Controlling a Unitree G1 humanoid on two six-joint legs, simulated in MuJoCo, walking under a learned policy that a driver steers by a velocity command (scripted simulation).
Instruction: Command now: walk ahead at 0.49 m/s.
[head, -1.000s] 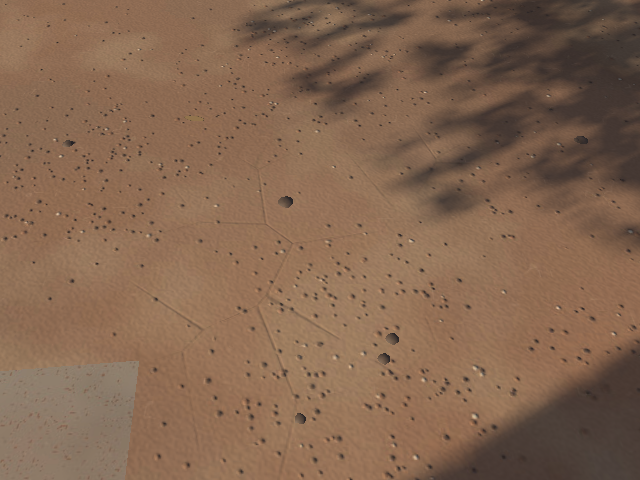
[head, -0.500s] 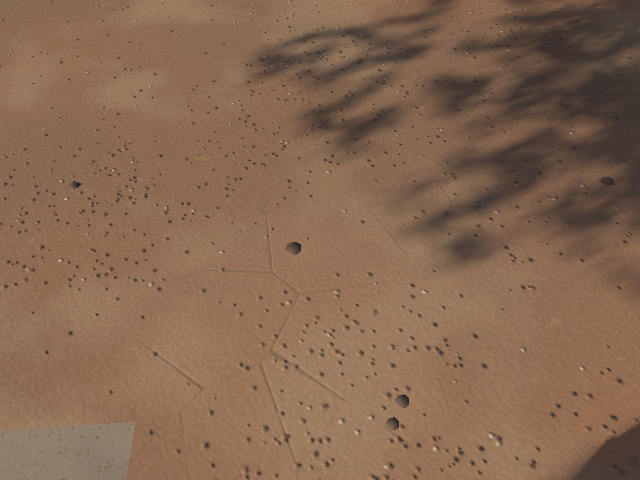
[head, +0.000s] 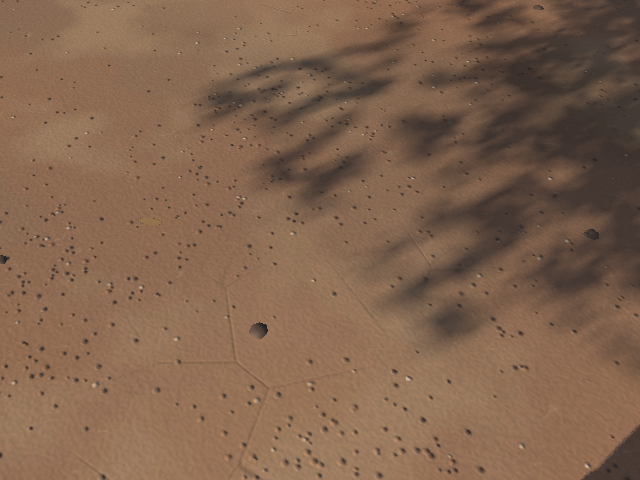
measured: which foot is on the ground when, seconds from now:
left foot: down 0.00-0.32, up 0.34-0.78, down 0.80-1.00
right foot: up 0.00-0.28, down 0.30-0.82, up 0.84-1.00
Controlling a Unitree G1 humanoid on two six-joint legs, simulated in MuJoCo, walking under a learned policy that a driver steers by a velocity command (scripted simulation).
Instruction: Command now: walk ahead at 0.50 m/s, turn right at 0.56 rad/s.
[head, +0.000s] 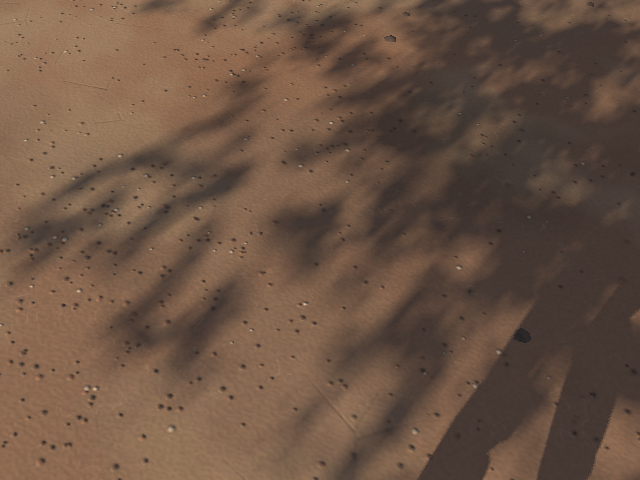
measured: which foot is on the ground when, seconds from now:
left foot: down 0.00-0.34, up 0.36-0.88, down 0.90-1.00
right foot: up 0.00-0.34, down 0.36-0.92, up 0.94-1.00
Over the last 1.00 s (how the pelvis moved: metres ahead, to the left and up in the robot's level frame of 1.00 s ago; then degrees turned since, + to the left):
0.54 -0.05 0.00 -18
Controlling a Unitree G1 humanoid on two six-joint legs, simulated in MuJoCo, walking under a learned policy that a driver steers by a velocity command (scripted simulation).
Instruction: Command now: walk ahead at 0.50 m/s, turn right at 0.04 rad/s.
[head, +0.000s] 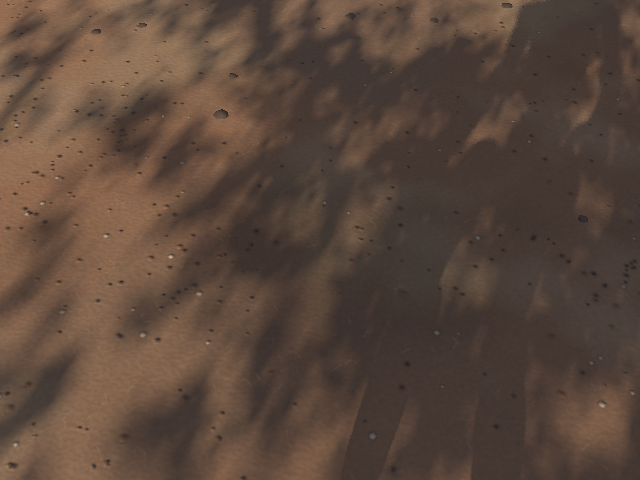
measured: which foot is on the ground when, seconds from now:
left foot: down 0.00-0.44, up 0.46-0.88, down 0.90-1.00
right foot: up 0.00-0.40, down 0.42-0.90, up 0.92-1.00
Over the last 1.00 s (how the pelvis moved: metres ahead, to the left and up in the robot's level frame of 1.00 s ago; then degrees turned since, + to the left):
0.54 -0.12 -0.02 -19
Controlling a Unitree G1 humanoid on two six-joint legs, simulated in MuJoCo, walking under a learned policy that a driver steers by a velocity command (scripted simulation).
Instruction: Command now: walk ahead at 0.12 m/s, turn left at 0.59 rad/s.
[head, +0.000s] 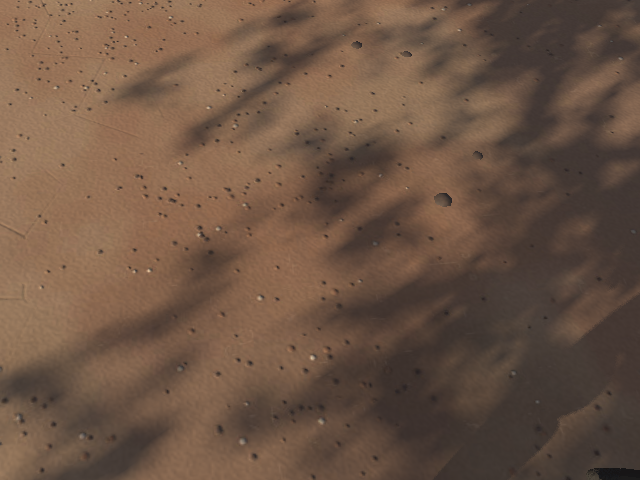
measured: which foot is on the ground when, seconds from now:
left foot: down 0.00-1.00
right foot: up 0.00-0.34, down 0.36-1.00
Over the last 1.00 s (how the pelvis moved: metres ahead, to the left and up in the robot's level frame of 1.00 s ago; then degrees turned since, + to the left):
0.45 0.06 0.00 30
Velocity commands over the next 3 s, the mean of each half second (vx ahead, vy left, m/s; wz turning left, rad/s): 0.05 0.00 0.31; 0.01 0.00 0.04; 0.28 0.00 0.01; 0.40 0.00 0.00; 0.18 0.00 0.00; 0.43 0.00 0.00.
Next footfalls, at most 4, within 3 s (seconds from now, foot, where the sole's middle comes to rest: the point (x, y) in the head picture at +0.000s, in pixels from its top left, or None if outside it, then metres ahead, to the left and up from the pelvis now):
0.36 right None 0.13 -0.16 -0.76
1.76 right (375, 394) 0.58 -0.09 -0.76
2.22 left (265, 351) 0.67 0.15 -0.76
2.78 left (251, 271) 0.87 0.19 -0.76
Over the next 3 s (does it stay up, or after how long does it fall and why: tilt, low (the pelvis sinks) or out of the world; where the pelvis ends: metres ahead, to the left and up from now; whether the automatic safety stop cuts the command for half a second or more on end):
stays up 0.82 0.11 0.02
